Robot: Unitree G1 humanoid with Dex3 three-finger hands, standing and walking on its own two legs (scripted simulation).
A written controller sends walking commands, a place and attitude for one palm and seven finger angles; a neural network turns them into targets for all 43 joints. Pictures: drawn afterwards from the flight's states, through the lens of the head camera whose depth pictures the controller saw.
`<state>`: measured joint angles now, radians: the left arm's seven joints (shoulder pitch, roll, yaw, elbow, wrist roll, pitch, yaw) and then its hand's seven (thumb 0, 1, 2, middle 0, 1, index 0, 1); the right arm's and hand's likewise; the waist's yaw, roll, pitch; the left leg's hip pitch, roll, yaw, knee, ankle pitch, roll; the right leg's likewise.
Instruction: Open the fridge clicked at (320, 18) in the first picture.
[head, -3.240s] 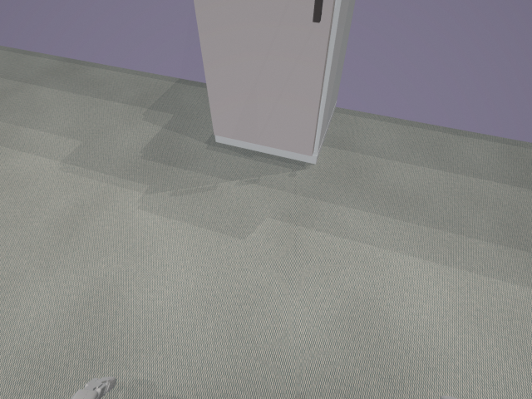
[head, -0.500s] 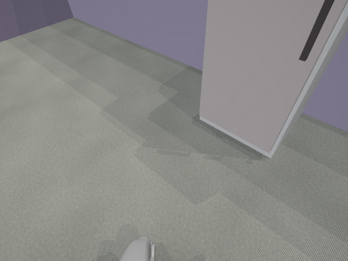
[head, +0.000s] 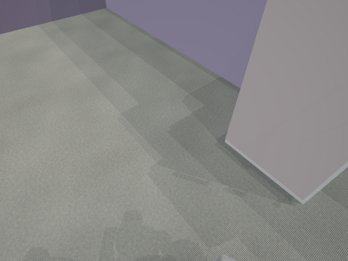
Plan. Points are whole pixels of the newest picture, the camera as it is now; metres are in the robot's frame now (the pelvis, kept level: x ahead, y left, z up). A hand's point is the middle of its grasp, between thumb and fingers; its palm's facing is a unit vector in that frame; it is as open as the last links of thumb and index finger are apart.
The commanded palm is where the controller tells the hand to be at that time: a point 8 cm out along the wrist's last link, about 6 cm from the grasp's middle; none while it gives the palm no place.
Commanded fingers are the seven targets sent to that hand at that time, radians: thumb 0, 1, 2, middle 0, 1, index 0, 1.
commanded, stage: walk to a spot facing it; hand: right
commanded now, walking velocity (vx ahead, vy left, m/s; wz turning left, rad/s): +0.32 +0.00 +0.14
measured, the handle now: out of the picture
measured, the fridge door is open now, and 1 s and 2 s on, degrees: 0 0 0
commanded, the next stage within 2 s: turn to face it in 0.16 s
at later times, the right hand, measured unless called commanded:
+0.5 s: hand (258, 225) +0.27 -0.22 -0.17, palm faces -0.04 +0.98 -0.18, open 7.4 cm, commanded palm none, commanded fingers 0.00 -0.90 -0.90 0.20 0.30 0.20 0.30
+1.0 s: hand (275, 245) +0.23 -0.27 -0.19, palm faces +0.31 +0.92 -0.22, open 7.3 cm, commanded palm none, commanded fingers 0.00 -0.90 -0.90 0.20 0.30 0.20 0.30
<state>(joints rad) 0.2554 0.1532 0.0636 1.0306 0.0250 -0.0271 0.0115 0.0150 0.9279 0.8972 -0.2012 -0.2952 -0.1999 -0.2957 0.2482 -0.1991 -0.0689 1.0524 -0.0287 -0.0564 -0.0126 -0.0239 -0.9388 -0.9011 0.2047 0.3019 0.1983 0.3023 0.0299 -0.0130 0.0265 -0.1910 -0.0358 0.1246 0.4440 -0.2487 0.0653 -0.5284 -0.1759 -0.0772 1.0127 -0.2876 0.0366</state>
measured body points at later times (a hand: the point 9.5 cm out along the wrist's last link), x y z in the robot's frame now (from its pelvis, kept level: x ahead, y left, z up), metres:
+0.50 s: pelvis +0.18 -0.04 +0.00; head +0.21 -0.05 +0.45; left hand +0.14 +0.19 -0.15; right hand +0.28 -0.27 -0.15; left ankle +0.22 +0.09 -0.71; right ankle +0.16 -0.15 -0.74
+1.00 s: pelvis +0.22 -0.05 -0.02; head +0.24 -0.08 +0.43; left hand +0.38 +0.18 -0.14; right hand +0.21 -0.32 -0.18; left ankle +0.25 +0.08 -0.73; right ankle +0.22 -0.16 -0.74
